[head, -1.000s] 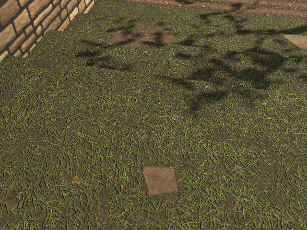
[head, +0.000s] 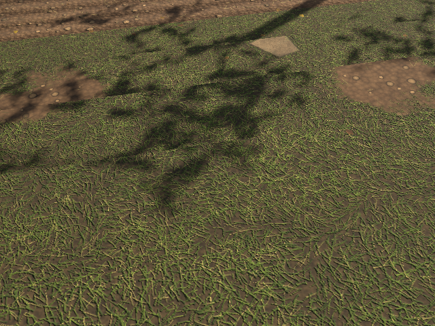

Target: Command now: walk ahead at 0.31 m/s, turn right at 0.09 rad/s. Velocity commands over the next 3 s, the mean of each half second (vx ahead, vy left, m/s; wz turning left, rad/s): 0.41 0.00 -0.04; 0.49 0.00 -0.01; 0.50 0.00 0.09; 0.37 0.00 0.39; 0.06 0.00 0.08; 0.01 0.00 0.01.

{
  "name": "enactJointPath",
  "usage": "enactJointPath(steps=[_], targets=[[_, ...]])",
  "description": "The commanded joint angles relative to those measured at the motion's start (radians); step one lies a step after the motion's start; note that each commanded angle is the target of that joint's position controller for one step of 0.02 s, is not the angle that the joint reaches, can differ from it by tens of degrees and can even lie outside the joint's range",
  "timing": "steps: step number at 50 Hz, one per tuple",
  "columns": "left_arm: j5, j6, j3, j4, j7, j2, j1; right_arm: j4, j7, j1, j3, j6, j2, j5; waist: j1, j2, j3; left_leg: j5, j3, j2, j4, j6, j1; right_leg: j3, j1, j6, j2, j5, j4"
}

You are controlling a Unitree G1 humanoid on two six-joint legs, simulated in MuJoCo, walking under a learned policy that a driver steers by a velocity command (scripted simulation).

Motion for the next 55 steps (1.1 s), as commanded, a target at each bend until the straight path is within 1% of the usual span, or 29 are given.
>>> enactJointPath(steps=[1,2,3,4,5,6,9,13,15,18,24,26,27,28,29,31,32,33,34,36,39,43,47,49,50,51,52,53,55], targets=[[-0.014,-0.037,0.028,-0.085,0.046,0.088,-0.018,-0.071,-0.008,-0.082,-0.055,-0.017,-0.152,0.004,0.043,0.121,0.036,0.150,-0.397,0.284,-0.221,0.266,0.018,-0.045,0.103,-0.105,0.033,0.135,-0.224],[-0.011,-0.052,0.038,-0.077,0.053,0.118,0.048,-0.092,-0.006,-0.102,-0.045,-0.025,-0.112,-0.015,0.072,0.062,0.002,0.180,-0.310,0.219,-0.107,0.227,-0.081,-0.006,0.249,-0.171,0.018,0.184,-0.237],[-0.015,-0.068,0.053,-0.068,0.061,0.169,0.118,-0.151,0.001,-0.162,-0.039,-0.032,-0.072,-0.022,0.103,-0.157,-0.034,0.124,-0.076,0.014,0.160,0.094,-0.237,0.257,0.365,-0.347,-0.074,0.310,-0.361],[0.004,-0.077,0.062,-0.025,0.058,0.185,0.308,-0.175,0.010,-0.225,-0.030,-0.036,-0.053,-0.049,0.216,-0.208,-0.044,-0.137,-0.070,-0.071,0.477,0.009,-0.514,0.584,0.578,-0.537,-0.253,0.492,-0.502],[0.015,-0.081,0.051,0.011,0.054,0.138,0.368,-0.185,-0.002,-0.241,-0.025,-0.044,-0.023,-0.039,0.218,-0.039,0.037,-0.131,-0.166,-0.037,0.551,0.013,-0.688,0.621,0.609,-0.526,-0.334,0.453,-0.521],[0.011,-0.074,0.038,0.028,0.044,0.099,0.328,-0.164,-0.019,-0.207,-0.025,-0.045,-0.029,-0.029,0.169,0.009,0.098,-0.029,-0.188,0.021,0.613,-0.003,-0.750,0.554,0.570,-0.471,-0.323,0.387,-0.492],[0.024,-0.046,-0.009,0.008,0.053,-0.035,0.195,-0.090,-0.003,-0.127,-0.006,-0.032,-0.010,-0.101,0.097,-0.006,0.103,0.289,-0.158,0.132,0.405,-0.008,-0.610,0.278,0.374,-0.343,-0.174,0.307,-0.453],[0.005,-0.062,-0.015,0.051,0.085,0.001,0.274,-0.069,0.028,-0.200,-0.002,-0.028,-0.021,-0.075,0.154,0.010,0.062,0.873,-0.100,0.115,0.013,-0.055,-0.473,0.151,0.237,-0.329,-0.078,0.222,-0.370],[0.029,-0.050,-0.021,0.101,0.053,0.029,0.317,-0.085,0.030,-0.241,0.004,-0.015,-0.006,-0.072,0.149,-0.028,0.115,0.982,-0.036,0.097,-0.026,-0.037,-0.247,0.124,-0.025,-0.330,-0.065,0.119,-0.348],[0.016,-0.062,-0.043,0.125,0.023,0.008,0.290,-0.081,0.016,-0.228,-0.013,0.001,-0.070,-0.096,0.102,-0.021,0.164,0.893,-0.041,0.102,-0.023,-0.030,-0.157,0.184,-0.104,-0.339,-0.111,0.065,-0.259],[-0.017,-0.033,-0.027,0.244,0.040,0.068,0.415,-0.046,0.003,-0.332,0.006,0.020,-0.056,-0.073,0.186,0.032,0.222,0.734,-0.051,0.158,-0.426,-0.043,-0.162,0.278,0.282,-0.291,-0.115,0.220,-0.015],[0.019,-0.009,-0.029,0.282,-0.001,0.080,0.396,0.108,-0.016,0.075,-0.048,-0.003,-0.155,-0.070,0.011,0.138,0.121,1.008,0.032,0.150,-0.540,-0.006,0.361,0.165,0.098,-0.229,-0.015,0.326,0.371],[0.053,-0.005,-0.034,0.296,-0.041,0.051,0.400,0.189,-0.020,0.396,-0.085,-0.004,-0.205,-0.084,-0.109,0.235,0.001,1.175,-0.026,0.216,-0.338,0.116,0.794,0.088,-0.212,-0.134,0.090,0.164,0.760],[0.025,-0.003,-0.045,0.271,-0.058,-0.056,0.483,0.198,0.002,0.454,-0.094,0.003,-0.257,-0.070,-0.044,0.287,-0.329,1.474,-0.164,0.364,-0.028,0.292,1.117,0.098,-0.347,-0.082,0.130,-0.222,1.014],[-0.002,-0.009,-0.035,0.212,-0.069,0.011,0.332,0.211,0.005,0.478,-0.093,0.019,-0.219,-0.109,-0.117,0.185,-0.241,1.435,-0.274,0.405,-0.060,0.316,1.116,0.113,-0.555,-0.064,0.152,-0.239,1.153],[-0.013,-0.043,-0.016,0.085,-0.048,0.057,0.088,0.152,0.006,0.220,-0.080,0.026,-0.185,-0.062,-0.049,0.070,0.030,0.466,-0.374,0.426,-0.369,0.297,0.661,0.062,-0.737,-0.121,0.007,-0.004,0.978],[0.009,-0.062,-0.027,0.089,-0.013,0.022,0.077,0.103,-0.004,0.093,-0.025,-0.001,-0.035,-0.071,0.022,-0.005,0.071,0.485,-0.333,0.414,-0.452,0.270,0.424,0.148,-0.592,-0.163,-0.079,0.264,0.641],[0.023,-0.060,-0.034,0.100,-0.002,-0.008,0.051,0.092,-0.003,0.061,-0.007,-0.013,0.000,-0.089,0.069,0.035,0.151,0.567,-0.298,0.394,-0.514,0.286,0.205,0.142,-0.450,-0.181,-0.128,0.321,0.493],[0.029,-0.050,-0.032,0.109,-0.005,-0.023,0.011,0.089,-0.007,0.033,0.008,-0.022,0.033,-0.070,0.075,0.007,0.179,0.531,-0.231,0.350,-0.617,0.289,0.037,0.117,-0.321,-0.189,-0.161,0.391,0.230],[0.021,-0.020,-0.040,0.086,-0.013,-0.039,-0.010,0.119,-0.009,0.052,-0.006,-0.049,-0.037,-0.038,0.095,0.066,0.130,0.593,-0.196,0.294,-0.602,0.282,-0.020,0.061,-0.189,-0.164,-0.122,0.463,0.017],[0.010,0.001,-0.056,0.060,-0.018,-0.034,-0.070,0.138,0.021,0.069,-0.050,-0.058,-0.142,-0.049,0.083,0.038,0.120,0.817,-0.153,0.290,-0.561,0.257,0.036,0.047,-0.119,-0.145,-0.071,0.532,-0.180],[0.000,-0.007,-0.022,0.018,-0.011,0.047,-0.246,0.187,0.027,0.151,-0.040,-0.038,-0.085,-0.075,0.039,0.043,0.125,0.790,-0.110,0.257,-0.501,0.195,0.222,0.051,-0.176,-0.164,-0.028,0.660,-0.263],[-0.006,-0.020,0.013,0.002,0.004,0.091,-0.321,0.219,0.013,0.203,-0.054,-0.023,-0.109,-0.073,0.036,0.072,0.117,0.896,-0.074,0.259,-0.412,0.144,0.330,-0.035,-0.052,-0.189,0.032,0.540,-0.290],[-0.028,-0.040,0.056,0.068,0.013,0.176,-0.087,0.192,0.014,0.165,-0.065,-0.030,-0.123,-0.080,0.126,0.016,-0.019,0.968,0.018,0.153,-0.120,0.049,0.102,-0.021,0.425,-0.272,0.046,0.620,-0.217],[-0.025,-0.043,0.057,0.106,0.016,0.196,0.140,0.206,0.024,0.344,-0.025,-0.038,0.007,-0.103,0.126,-0.167,-0.285,0.452,0.035,0.033,0.204,-0.034,-0.199,0.329,0.920,-0.488,-0.179,0.621,-0.272],[-0.007,-0.036,0.054,0.178,0.023,0.160,0.387,0.204,0.055,0.259,-0.020,-0.038,-0.006,-0.081,0.238,-0.165,-0.334,-0.153,-0.016,-0.084,0.498,-0.034,-0.411,0.662,1.037,-0.528,-0.298,0.219,-0.499],[0.006,-0.059,0.062,0.201,0.033,0.150,0.348,0.156,0.047,0.055,-0.036,-0.034,-0.050,-0.041,0.260,-0.102,-0.064,-0.099,-0.125,-0.011,0.583,0.031,-0.557,0.620,0.812,-0.415,-0.263,0.023,-0.585],[-0.010,-0.070,0.059,0.178,0.036,0.130,0.193,0.149,0.014,-0.008,-0.043,-0.037,-0.083,-0.035,0.199,-0.062,0.082,0.003,-0.130,0.059,0.589,0.044,-0.528,0.533,0.558,-0.389,-0.252,0.075,-0.607],[-0.024,-0.070,0.021,0.168,0.046,0.010,0.054,0.145,-0.025,0.016,-0.013,-0.037,-0.001,-0.080,0.090,-0.005,0.042,0.125,-0.163,0.144,0.476,0.053,-0.309,0.418,0.301,-0.400,-0.245,0.298,-0.652]])
Next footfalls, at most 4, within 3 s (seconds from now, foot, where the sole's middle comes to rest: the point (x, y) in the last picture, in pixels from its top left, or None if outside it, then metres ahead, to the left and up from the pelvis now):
0.02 right None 0.00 -0.10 -0.75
0.52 left None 0.35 0.14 -0.93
0.96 right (241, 288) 0.70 -0.08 -0.93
1.68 left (164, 231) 1.07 0.23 -1.12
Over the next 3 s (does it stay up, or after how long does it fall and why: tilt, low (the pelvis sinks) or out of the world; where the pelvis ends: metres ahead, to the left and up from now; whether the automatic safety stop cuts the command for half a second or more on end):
stays up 1.17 0.15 -0.35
